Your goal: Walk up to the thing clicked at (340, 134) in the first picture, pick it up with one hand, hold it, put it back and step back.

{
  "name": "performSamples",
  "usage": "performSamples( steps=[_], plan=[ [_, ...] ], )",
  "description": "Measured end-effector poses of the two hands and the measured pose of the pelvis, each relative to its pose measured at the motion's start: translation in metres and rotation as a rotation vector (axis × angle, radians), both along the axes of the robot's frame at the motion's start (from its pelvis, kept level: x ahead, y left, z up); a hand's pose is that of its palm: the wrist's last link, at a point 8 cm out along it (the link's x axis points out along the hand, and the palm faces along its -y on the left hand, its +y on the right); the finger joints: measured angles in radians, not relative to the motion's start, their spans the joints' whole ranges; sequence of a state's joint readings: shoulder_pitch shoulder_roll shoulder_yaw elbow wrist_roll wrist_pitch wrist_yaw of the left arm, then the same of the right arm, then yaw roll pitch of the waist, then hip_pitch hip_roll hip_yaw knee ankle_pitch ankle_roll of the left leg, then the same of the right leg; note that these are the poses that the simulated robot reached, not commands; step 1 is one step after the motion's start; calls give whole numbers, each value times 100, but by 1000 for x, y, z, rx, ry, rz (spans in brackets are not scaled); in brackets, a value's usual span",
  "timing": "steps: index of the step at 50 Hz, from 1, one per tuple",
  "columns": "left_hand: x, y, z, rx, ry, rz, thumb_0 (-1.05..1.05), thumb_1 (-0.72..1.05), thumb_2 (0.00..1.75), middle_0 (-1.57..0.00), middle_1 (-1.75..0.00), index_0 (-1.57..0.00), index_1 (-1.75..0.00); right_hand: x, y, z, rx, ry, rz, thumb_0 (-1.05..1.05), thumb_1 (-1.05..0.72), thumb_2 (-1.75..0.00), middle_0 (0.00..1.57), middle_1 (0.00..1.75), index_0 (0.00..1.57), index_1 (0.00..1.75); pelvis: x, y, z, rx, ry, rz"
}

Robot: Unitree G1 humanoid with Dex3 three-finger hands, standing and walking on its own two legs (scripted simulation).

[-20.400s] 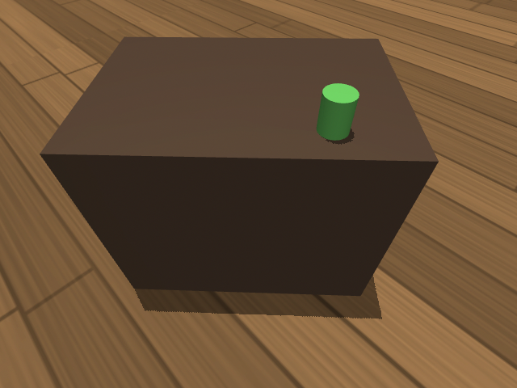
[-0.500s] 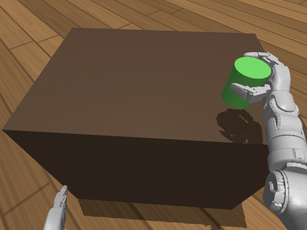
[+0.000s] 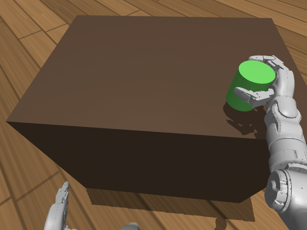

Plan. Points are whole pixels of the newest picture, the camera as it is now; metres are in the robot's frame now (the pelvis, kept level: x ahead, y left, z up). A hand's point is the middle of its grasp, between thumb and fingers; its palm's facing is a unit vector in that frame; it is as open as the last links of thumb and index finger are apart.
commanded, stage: lower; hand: right
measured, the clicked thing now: (248, 86) +0.47 -0.19 +0.10
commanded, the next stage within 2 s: loosen in 0.76 s
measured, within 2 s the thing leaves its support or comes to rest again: rests again in 0.60 s
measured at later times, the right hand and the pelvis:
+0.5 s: hand (249, 87) +0.48 -0.20 +0.09, palm faces +0.19 +0.98 +0.02, open 11.4 cm; pelvis -0.01 +0.00 -0.01, yaw +0 degrees
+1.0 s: hand (250, 88) +0.49 -0.21 +0.08, palm faces +0.20 +0.98 +0.02, open 11.3 cm; pelvis +0.00 +0.00 -0.02, yaw +0 degrees
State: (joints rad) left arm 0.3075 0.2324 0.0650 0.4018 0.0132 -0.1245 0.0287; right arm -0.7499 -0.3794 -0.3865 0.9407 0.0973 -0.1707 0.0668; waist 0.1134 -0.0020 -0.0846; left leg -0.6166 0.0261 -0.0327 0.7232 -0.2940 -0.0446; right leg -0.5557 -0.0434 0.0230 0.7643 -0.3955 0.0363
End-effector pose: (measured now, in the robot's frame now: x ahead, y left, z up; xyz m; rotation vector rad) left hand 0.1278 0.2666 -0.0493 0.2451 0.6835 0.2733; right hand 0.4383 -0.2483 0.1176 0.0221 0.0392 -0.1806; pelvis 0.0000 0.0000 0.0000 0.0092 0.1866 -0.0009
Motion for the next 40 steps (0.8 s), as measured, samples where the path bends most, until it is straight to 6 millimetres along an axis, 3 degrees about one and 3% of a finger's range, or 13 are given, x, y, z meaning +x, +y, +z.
performSamples(
  steps=[21, 40],
  plan=[
    [-7, 2, 1, 38, -9, -8, -1, -53, 7, -5, -5, -4, -5, 7, -5, -25, -6, -1, -13, 0, 57, -113, 61, 100, 64, 101, -6, -1, -13, 3, 47, 1],
    [0, -5, -1, 51, -14, -29, -1, -54, 7, -5, -5, -4, -5, 17, -11, -41, -7, -17, -14, 0, 57, -113, 62, 100, 64, 100, -1, -5, -21, 10, 88, -1]
  ],
)
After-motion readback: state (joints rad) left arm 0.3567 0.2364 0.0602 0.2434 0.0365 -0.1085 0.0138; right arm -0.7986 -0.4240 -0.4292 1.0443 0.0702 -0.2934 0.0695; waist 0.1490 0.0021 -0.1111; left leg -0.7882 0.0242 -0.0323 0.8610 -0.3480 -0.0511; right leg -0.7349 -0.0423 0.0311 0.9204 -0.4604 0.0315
